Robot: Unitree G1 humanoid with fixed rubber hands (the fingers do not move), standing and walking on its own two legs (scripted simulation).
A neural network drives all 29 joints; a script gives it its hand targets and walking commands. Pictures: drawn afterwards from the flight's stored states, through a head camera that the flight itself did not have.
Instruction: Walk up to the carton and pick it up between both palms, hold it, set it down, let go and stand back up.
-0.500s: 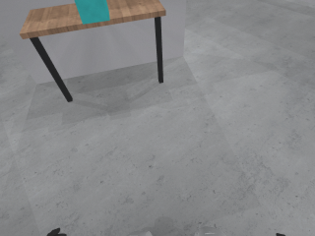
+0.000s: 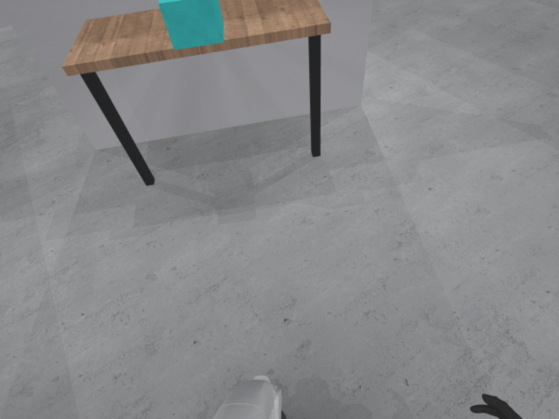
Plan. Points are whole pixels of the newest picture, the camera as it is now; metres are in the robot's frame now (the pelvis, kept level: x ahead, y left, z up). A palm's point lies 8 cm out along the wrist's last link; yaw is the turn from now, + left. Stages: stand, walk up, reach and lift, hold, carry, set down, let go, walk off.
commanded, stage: walk up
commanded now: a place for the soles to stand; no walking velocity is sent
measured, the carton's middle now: (193, 14) +1.34 +0.34 -0.01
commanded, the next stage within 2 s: none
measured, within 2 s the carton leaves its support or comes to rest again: neither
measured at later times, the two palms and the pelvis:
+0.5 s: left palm (53, 402) +0.15 +0.38 -0.08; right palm (470, 373) +0.19 -0.25 -0.10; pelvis +0.12 +0.05 +0.01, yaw +5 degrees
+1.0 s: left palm (79, 341) +0.24 +0.37 -0.07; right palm (440, 285) +0.33 -0.25 -0.11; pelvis +0.23 +0.04 +0.01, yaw +8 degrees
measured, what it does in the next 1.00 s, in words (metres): walks ahead: left foot, then right foot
